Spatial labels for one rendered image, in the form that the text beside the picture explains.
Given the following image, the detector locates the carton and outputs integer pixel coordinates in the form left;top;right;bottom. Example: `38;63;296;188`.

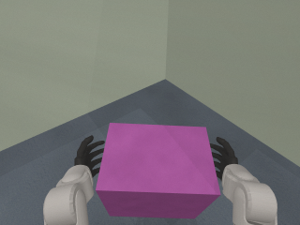
96;123;221;219

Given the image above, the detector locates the robot left hand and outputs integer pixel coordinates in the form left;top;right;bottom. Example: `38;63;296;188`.
74;135;105;177

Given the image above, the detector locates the robot left forearm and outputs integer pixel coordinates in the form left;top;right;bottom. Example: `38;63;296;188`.
43;165;95;225

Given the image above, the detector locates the robot right hand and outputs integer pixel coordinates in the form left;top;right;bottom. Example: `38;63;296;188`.
209;137;238;181

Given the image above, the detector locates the robot right forearm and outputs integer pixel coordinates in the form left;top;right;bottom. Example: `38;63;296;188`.
221;164;278;225

